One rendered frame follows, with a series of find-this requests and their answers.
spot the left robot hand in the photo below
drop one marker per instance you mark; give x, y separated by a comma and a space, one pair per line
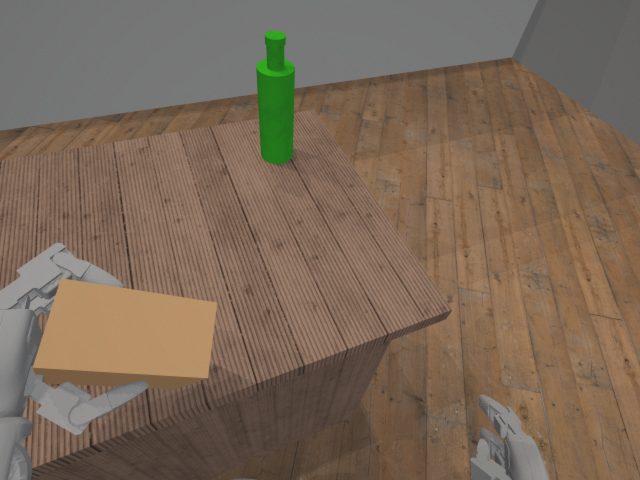
21, 302

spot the table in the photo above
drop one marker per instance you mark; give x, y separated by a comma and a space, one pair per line
312, 282

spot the robot left forearm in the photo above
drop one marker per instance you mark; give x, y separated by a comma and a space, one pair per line
15, 462

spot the sponge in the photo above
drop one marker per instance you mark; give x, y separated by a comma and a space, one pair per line
102, 335

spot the right robot hand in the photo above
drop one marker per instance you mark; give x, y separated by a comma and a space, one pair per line
517, 458

